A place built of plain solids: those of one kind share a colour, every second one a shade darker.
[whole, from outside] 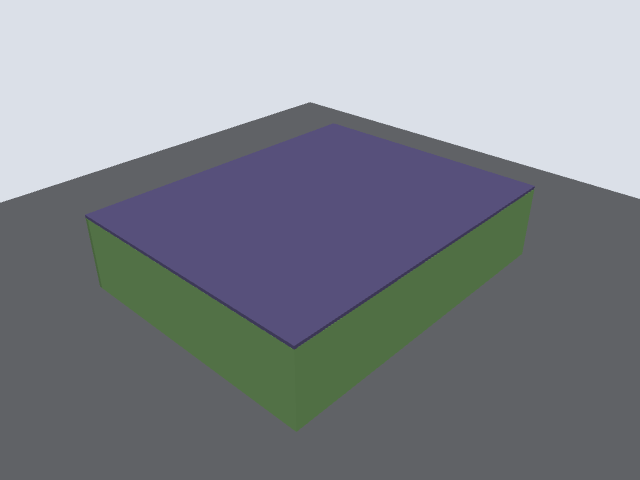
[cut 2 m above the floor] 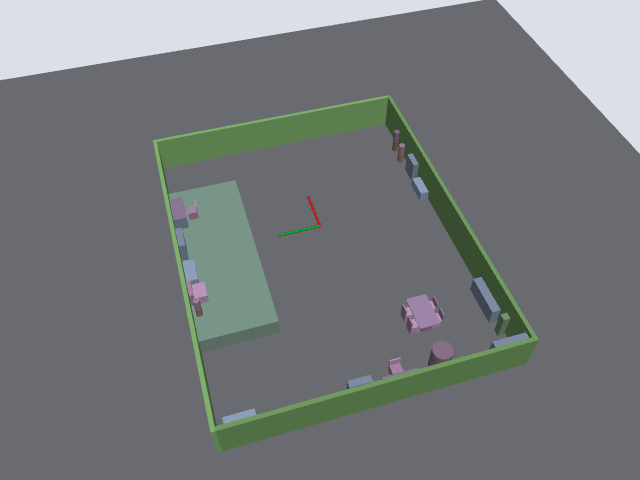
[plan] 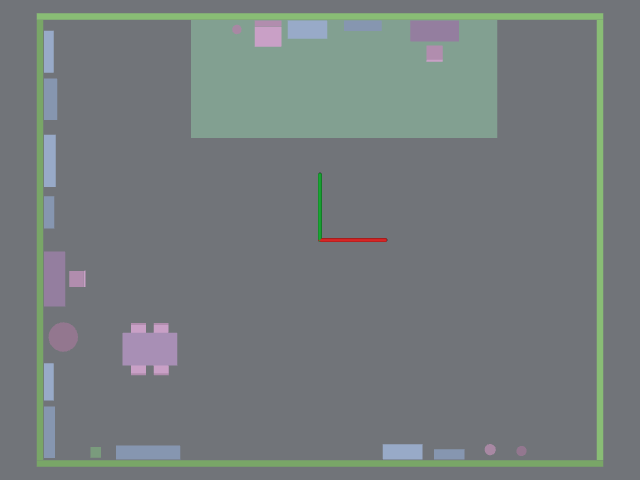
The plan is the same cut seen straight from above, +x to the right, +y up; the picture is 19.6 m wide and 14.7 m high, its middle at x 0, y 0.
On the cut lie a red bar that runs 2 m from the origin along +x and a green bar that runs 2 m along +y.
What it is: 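A loft; one open main floor with 2 platforms, their free sides bare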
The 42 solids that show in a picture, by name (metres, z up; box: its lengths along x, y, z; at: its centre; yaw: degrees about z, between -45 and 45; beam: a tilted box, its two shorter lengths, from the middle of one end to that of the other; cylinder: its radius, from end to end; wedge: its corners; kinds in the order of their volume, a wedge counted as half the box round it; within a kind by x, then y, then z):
{
 "wall_1": {"box": [0.2, 13.48, 3.94], "at": [-8.58, 0.0, 1.92]},
 "wall_2": {"box": [17.35, 0.2, 3.94], "at": [0.0, -6.84, 1.92]},
 "wall_3": {"box": [17.35, 0.2, 3.94], "at": [0.0, 6.84, 1.92]},
 "wall_4": {"box": [0.2, 13.48, 3.94], "at": [8.58, 0.0, 1.92]},
 "roof_1": {"box": [17.35, 13.88, 0.16], "at": [0.0, 0.0, 3.97]},
 "floor_1": {"box": [9.39, 3.62, 0.97], "at": [0.74, 4.93, 0.44]},
 "case_1": {"box": [0.3, 1.15, 0.94], "at": [-8.3, -4.35, 0.42]},
 "case_2": {"box": [0.32, 0.99, 2.11], "at": [-8.3, 0.84, 1.0]},
 "case_3": {"box": [0.31, 1.29, 1.95], "at": [-8.3, 5.76, 0.92]},
 "case_4": {"box": [0.34, 1.58, 1.91], "at": [-8.29, -5.89, 0.91]},
 "case_5": {"box": [0.36, 1.6, 1.22], "at": [-8.27, 2.42, 0.56]},
 "case_6": {"box": [0.41, 1.27, 0.81], "at": [-8.25, 4.31, 0.36]},
 "case_7": {"box": [1.97, 0.43, 0.89], "at": [-5.26, -6.51, 0.39]},
 "case_8": {"box": [1.21, 0.56, 0.54], "at": [-0.38, 6.44, 1.19]},
 "case_9": {"box": [1.16, 0.32, 1.36], "at": [1.31, 6.56, 1.6]},
 "case_10": {"box": [1.22, 0.47, 0.58], "at": [2.53, -6.49, 0.24]},
 "case_11": {"box": [0.43, 0.64, 0.7], "at": [2.98, 6.4, 1.27]},
 "case_12": {"box": [0.93, 0.32, 1.2], "at": [3.96, -6.56, 0.55]},
 "chair_1": {"box": [0.44, 0.5, 0.51], "at": [-7.46, -1.19, 0.2]},
 "chair_2": {"box": [0.06, 0.5, 0.89], "at": [-7.21, -1.19, 0.4]},
 "chair_3": {"box": [0.46, 0.06, 0.91], "at": [-5.56, -4.11, 0.41]},
 "chair_4": {"box": [0.46, 0.44, 0.51], "at": [-5.56, -3.86, 0.2]},
 "chair_5": {"box": [0.46, 0.44, 0.51], "at": [-5.56, -2.82, 0.2]},
 "chair_6": {"box": [0.46, 0.06, 0.91], "at": [-5.56, -2.57, 0.41]},
 "chair_7": {"box": [0.46, 0.06, 0.91], "at": [-4.86, -4.11, 0.41]},
 "chair_8": {"box": [0.46, 0.44, 0.51], "at": [-4.86, -3.86, 0.2]},
 "chair_9": {"box": [0.46, 0.44, 0.51], "at": [-4.86, -2.82, 0.2]},
 "chair_10": {"box": [0.46, 0.06, 0.91], "at": [-4.86, -2.57, 0.41]},
 "chair_11": {"box": [0.82, 0.61, 0.49], "at": [-1.59, 6.22, 1.17]},
 "chair_12": {"box": [0.82, 0.2, 0.78], "at": [-1.59, 6.62, 1.31]},
 "chair_13": {"box": [0.5, 0.44, 0.46], "at": [3.51, 5.74, 1.15]},
 "bush_1": {"cylinder": 0.45, "from": [-7.86, -2.97, 0.49], "to": [-7.86, -2.97, 1.82]},
 "bush_2": {"cylinder": 0.14, "from": [-2.55, 6.45, 1.43], "to": [-2.55, 6.45, 2.1]},
 "bush_3": {"cylinder": 0.17, "from": [5.21, -6.42, 0.58], "to": [5.21, -6.42, 1.15]},
 "bush_4": {"cylinder": 0.16, "from": [6.17, -6.46, 0.6], "to": [6.17, -6.46, 1.35]},
 "table_1": {"box": [0.66, 1.69, 0.04], "at": [-8.13, -1.19, 0.72]},
 "table_2": {"box": [1.68, 1.0, 0.044], "at": [-5.21, -3.34, 0.72]},
 "table_3": {"box": [1.5, 0.64, 0.04], "at": [3.51, 6.4, 1.64]},
 "totem_1": {"box": [0.33, 0.33, 1.37], "at": [-6.87, -6.5, 0.64]},
 "pot_1": {"cylinder": 0.14, "from": [-2.55, 6.45, 0.92], "to": [-2.55, 6.45, 1.43]},
 "pot_2": {"cylinder": 0.17, "from": [5.21, -6.42, 0.0], "to": [5.21, -6.42, 0.58]},
 "pot_3": {"cylinder": 0.16, "from": [6.17, -6.46, 0.0], "to": [6.17, -6.46, 0.6]}
}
